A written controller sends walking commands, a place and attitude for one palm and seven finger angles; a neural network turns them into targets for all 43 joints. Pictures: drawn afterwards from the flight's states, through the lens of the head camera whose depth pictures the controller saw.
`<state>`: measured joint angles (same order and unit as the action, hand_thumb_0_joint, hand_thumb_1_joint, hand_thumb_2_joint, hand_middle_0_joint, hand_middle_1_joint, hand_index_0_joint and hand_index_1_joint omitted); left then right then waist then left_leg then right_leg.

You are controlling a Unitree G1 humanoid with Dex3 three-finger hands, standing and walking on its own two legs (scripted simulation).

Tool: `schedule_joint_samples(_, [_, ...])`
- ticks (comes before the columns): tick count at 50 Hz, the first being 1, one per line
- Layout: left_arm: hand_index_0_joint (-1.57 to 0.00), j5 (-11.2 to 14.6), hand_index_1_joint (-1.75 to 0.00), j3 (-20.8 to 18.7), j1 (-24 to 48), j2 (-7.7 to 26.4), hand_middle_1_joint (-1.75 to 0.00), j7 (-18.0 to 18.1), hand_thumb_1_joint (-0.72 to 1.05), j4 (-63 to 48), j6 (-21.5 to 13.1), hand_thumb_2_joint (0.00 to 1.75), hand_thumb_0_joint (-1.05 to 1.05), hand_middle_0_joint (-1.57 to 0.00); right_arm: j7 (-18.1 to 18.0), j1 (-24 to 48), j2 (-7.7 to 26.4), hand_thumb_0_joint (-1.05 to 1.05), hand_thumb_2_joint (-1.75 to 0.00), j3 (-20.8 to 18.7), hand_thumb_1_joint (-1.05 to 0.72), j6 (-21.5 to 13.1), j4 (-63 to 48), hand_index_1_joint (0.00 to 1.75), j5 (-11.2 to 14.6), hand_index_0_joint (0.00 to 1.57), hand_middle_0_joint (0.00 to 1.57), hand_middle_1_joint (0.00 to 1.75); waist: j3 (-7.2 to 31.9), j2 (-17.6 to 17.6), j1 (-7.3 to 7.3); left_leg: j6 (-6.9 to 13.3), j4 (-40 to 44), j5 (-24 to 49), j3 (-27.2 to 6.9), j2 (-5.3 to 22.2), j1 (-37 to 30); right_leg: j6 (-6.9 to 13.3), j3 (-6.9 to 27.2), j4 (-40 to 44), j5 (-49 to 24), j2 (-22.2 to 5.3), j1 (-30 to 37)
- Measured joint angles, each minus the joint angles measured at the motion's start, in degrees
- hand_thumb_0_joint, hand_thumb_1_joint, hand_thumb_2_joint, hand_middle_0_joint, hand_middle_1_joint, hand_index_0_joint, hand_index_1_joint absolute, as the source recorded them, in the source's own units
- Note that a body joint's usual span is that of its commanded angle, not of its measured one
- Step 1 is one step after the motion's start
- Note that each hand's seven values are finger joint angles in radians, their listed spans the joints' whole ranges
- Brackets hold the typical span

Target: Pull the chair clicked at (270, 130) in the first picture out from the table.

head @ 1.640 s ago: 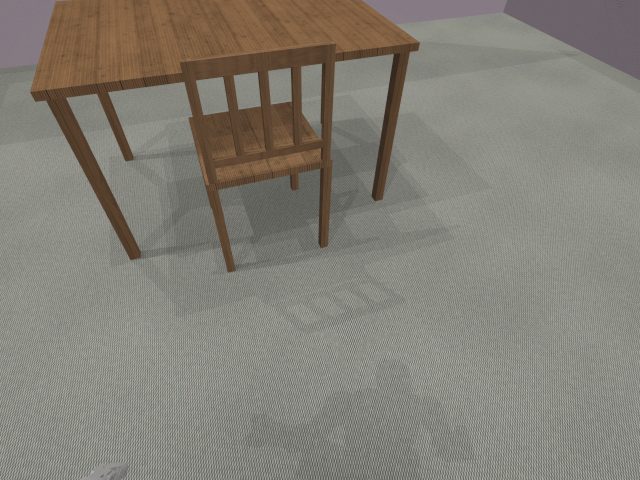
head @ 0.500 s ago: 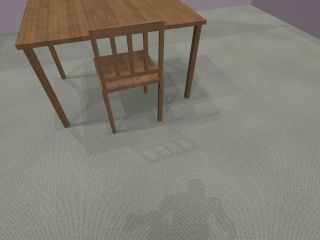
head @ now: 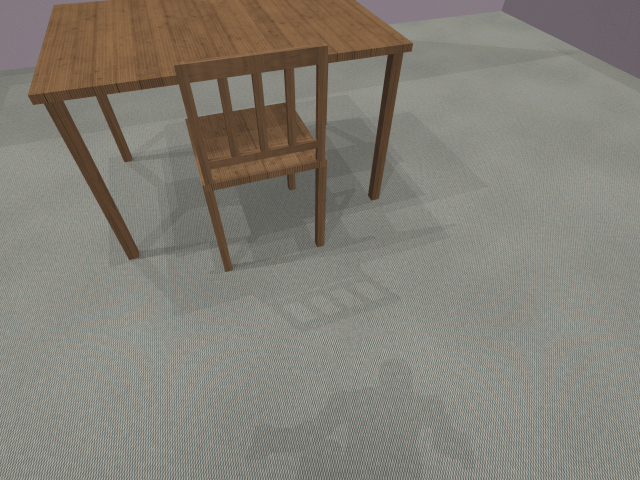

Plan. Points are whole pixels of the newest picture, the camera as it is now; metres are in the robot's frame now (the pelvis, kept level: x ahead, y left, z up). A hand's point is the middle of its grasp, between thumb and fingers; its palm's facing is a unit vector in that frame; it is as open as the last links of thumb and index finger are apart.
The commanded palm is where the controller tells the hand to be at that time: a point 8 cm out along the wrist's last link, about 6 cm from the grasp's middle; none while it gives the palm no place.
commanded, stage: walk to a spot facing it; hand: left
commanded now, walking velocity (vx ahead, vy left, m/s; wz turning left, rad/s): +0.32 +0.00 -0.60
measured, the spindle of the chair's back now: (260, 113) +1.09 +0.24 -0.12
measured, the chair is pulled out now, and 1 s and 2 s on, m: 0.00 0.00 0.00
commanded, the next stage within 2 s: turn to face it in 1.36 s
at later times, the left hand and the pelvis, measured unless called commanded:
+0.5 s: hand out of the picture +0.14 +0.13 -0.18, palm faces -0.11 -0.97 -0.23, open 7.3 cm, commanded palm none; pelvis +0.09 -0.06 -0.02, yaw -11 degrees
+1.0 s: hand (262, 378) +0.33 +0.12 -0.21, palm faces -0.25 -0.96 -0.14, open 7.4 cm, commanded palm none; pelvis +0.33 -0.05 -0.02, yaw -21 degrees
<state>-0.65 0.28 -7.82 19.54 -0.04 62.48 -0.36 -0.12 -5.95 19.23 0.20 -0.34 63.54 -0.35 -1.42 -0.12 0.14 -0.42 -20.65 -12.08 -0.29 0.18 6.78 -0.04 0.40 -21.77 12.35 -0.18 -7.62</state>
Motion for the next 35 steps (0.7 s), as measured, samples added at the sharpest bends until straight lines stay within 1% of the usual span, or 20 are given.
schedule_joint_samples(3, [-0.21,0.05,-0.3,-0.13,-0.23,-0.2,-0.3,0.25,0.9,-0.01,0.19,0.89,0.0,-0.21,-0.18,-0.18,-0.18,0.01,-0.89,0.07,-0.9,0.11,0.09,0.3,-0.17,0.21,0.2,0.3,0.24,0.1,0.13,-0.12,-0.12,-0.16,0.16,0.13,-0.08,0.04,0.15,-0.16,0.12,0.12,-0.03])
schedule_joint_samples(7, [-0.21,-0.29,-0.3,-0.55,-2.92,-1.56,-0.3,-0.14,0.9,-0.62,1.51,0.89,0.0,-0.2,-0.14,-1.98,-1.62,0.01,-0.89,-0.13,-0.9,0.87,-0.61,0.3,-0.72,0.21,0.2,0.3,1.55,0.36,0.76,-0.18,-3.75,-3.17,1.63,0.95,0.78,0.34,1.55,-3.4,2.22,0.98,-1.37])
schedule_joint_samples(9, [-0.2,-0.46,-0.3,-0.88,-5.09,-2.46,-0.3,-0.74,0.9,-1.2,2.08,0.89,0.0,-0.2,0.02,-3.59,-2.61,0.01,-0.89,-0.39,-0.9,1.08,-1.3,0.3,-0.87,0.2,0.2,0.3,2.17,0.38,0.9,-0.01,-5.96,-5.38,2.6,1.43,1.33,0.72,2.48,-5.96,4.41,1.53,-2.48])
schedule_joint_samples(11, [-0.2,-0.54,-0.3,-1.27,-7.38,-3.33,-0.3,-1.29,0.9,-1.77,2.37,0.89,0.0,-0.2,0.12,-5.44,-3.65,0.01,-0.89,-0.69,-0.9,0.9,-2.0,0.3,-0.92,0.21,0.2,0.3,2.49,0.14,0.9,0.02,-7.63,-7.02,3.74,1.8,1.65,1.23,3.44,-9.61,8.3,1.93,-4.07])
schedule_joint_samples(12, [-0.2,-0.52,-0.3,-1.52,-8.4,-3.79,-0.3,-1.52,0.9,-1.93,2.43,0.89,0.0,-0.2,0.12,-6.35,-4.17,0.01,-0.89,-0.9,-0.9,0.61,-2.29,0.3,-0.89,0.21,0.2,0.3,2.4,-0.03,0.91,-0.16,-8.08,-7.65,4.48,1.98,1.5,1.36,3.16,-12.37,9.85,1.85,-5.27])
schedule_joint_samples(14, [-0.2,-0.54,-0.3,-1.96,-9.88,-4.81,-0.3,-1.93,0.91,-1.99,2.69,0.89,0.0,-0.2,0.06,-8.08,-5.1,0.01,-0.89,-1.39,-0.9,-0.22,-2.63,0.3,-0.81,0.21,0.2,0.3,1.8,-0.24,0.81,-0.47,-7.8,-8.66,6.27,2.44,0.27,1.05,1.1,-19.69,12.92,1.18,-8.56])
schedule_joint_samples(16, [-0.2,-0.57,-0.3,-2.26,-10.39,-5.89,-0.3,-2.34,0.91,-2.13,2.77,0.89,0.0,-0.2,-0.06,-9.95,-5.67,0.01,-0.89,-1.79,-0.9,-0.98,-2.7,0.3,-0.86,0.21,0.2,0.3,0.87,0.08,0.18,-1.06,-6.84,-9.19,7.47,3.12,-1.34,0.76,-1.21,-24.03,14.93,0.28,-11.38])
schedule_joint_samples(18, [-0.2,-0.51,-0.3,-2.52,-10.12,-6.99,-0.3,-2.73,0.91,-2.79,2.26,0.89,0.0,-0.2,-0.2,-11.64,-5.76,0.01,-0.89,-2.09,-0.9,-1.17,-2.22,0.3,-1.02,0.21,0.2,0.3,-0.31,0.95,-0.22,-2.12,-6.86,-10.17,8.24,4.23,-2.68,0.73,-3.42,-22.22,14.39,-0.62,-12.4])
schedule_joint_samples(19, [-0.2,-0.49,-0.3,-2.61,-9.97,-7.44,-0.3,-2.91,0.91,-3.43,1.67,0.89,0.0,-0.2,-0.22,-12.44,-5.63,0.01,-0.89,-2.2,-0.9,-1.03,-1.84,0.3,-1.04,0.21,0.2,0.3,-0.86,1.62,-0.23,-2.63,-8.49,-11.46,8.38,5.15,-2.65,0.87,-4.46,-18.99,11.84,-0.68,-11.94])
schedule_joint_samples(20, [-0.2,-0.56,-0.3,-2.68,-9.93,-7.48,-0.3,-2.99,0.9,-4.29,0.7,0.89,0.0,-0.2,-0.15,-13.28,-5.65,0.01,-0.89,-2.28,-0.9,-0.79,-1.46,0.3,-0.87,0.21,0.2,0.3,-1.26,1.82,-0.14,-2.38,-12.49,-13.42,8.54,6.05,-1.38,1.36,-5.0,-15.65,8.22,-0.68,-11.16])
schedule_joint_samples(21, [-0.21,-0.62,-0.3,-2.84,-9.64,-7.59,-0.3,-2.69,0.9,-4.74,-0.45,0.89,0.0,-0.2,-0.05,-13.64,-5.74,0.01,-0.89,-2.32,-0.9,-0.25,-0.81,0.3,-0.67,0.21,0.2,0.3,-1.7,2.04,0.13,-1.9,-19.76,-15.83,7.66,6.74,1.34,2.17,-5.53,-16.71,5.98,-0.22,-11.55])
schedule_joint_samples(22, [-0.21,-0.43,-0.3,-2.91,-9.46,-7.85,-0.3,-2.15,0.9,-4.96,-1.36,0.89,0.0,-0.2,0.07,-13.61,-5.84,0.01,-0.89,-2.33,-0.9,0.39,-0.14,0.3,-0.6,0.21,0.2,0.3,-2.1,2.23,0.43,-1.33,-27.78,-17.0,5.88,6.67,4.5,3.02,-5.9,-17.97,6.55,0.37,-11.41])
schedule_joint_samples(23, [-0.21,-0.23,-0.3,-2.93,-9.59,-8.15,-0.3,-1.63,0.9,-5.06,-1.92,0.89,0.0,-0.2,0.2,-13.42,-5.96,0.01,-0.89,-2.43,-0.9,0.85,0.35,0.3,-0.55,0.21,0.2,0.3,-2.26,2.28,0.65,-0.76,-34.65,-16.46,4.43,6.29,7.57,3.73,-6.12,-17.81,7.57,0.94,-10.44])
schedule_joint_samples(24, [-0.21,-0.13,-0.3,-2.94,-10.03,-8.42,-0.3,-1.22,0.9,-5.07,-2.25,0.89,0.0,-0.2,0.31,-13.06,-6.12,0.01,-0.89,-2.55,-0.9,1.04,0.6,0.3,-0.56,0.2,0.2,0.3,-2.11,2.1,0.94,-0.39,-39.91,-14.97,3.83,5.95,10.45,4.21,-6.0,-16.59,8.19,1.44,-9.12])
schedule_joint_samples(26, [-0.21,-0.2,-0.3,-2.78,-11.42,-8.94,-0.3,-0.59,0.91,-4.63,-2.57,0.89,0.0,-0.2,0.5,-11.71,-6.4,0.02,-0.89,-2.77,-0.9,0.91,0.2,0.3,-0.78,0.2,0.2,0.3,-1.44,1.37,1.31,-0.35,-45.47,-10.99,3.88,5.65,15.56,4.39,-5.02,-12.53,7.69,2.19,-6.19])
schedule_joint_samples(28, [-0.21,-0.38,-0.3,-2.45,-12.97,-9.65,-0.3,-0.27,0.91,-3.67,-2.76,0.89,0.0,-0.2,0.57,-9.71,-6.59,0.02,-0.89,-3.04,-0.91,0.52,-1.2,0.3,-0.99,0.2,0.2,0.3,-0.69,0.87,1.16,-0.82,-46.42,-7.41,4.16,5.83,19.98,4.47,-3.72,-7.99,6.21,2.78,-3.37])
schedule_joint_samples(31, [-0.21,-0.53,-0.3,-1.94,-15.0,-10.88,-0.3,-0.13,0.9,-2.01,-3.1,0.89,0.0,-0.2,0.75,-6.48,-7.02,0.02,-0.89,-3.43,-0.91,-0.11,-3.9,0.3,-1.0,0.2,0.2,0.3,0.14,0.75,0.58,-1.64,-44.31,-3.07,4.03,6.35,25.24,4.58,-1.83,-2.43,4.85,3.35,0.44])
schedule_joint_samples(33, [-0.21,-0.5,-0.3,-1.73,-15.96,-11.6,-0.3,-0.02,0.9,-1.17,-3.34,0.89,0.0,-0.2,0.92,-4.6,-7.45,0.01,-0.89,-3.54,-0.91,-0.34,-5.38,0.3,-0.96,0.2,0.2,0.3,0.43,1.0,0.37,-2.02,-42.32,-0.31,3.63,6.71,27.89,4.36,-0.98,0.23,4.67,3.69,2.79])
schedule_joint_samples(35, [-0.21,-0.52,-0.3,-1.62,-16.67,-12.11,-0.3,0.24,0.9,-0.54,-3.64,0.89,0.0,-0.2,1.16,-3.06,-7.98,0.01,-0.89,-3.56,-0.91,-0.45,-6.29,0.3,-0.89,0.2,0.2,0.3,0.59,1.21,0.59,-2.15,-39.78,1.79,3.51,6.98,29.55,4.08,-0.29,2.08,5.11,3.95,5.05])
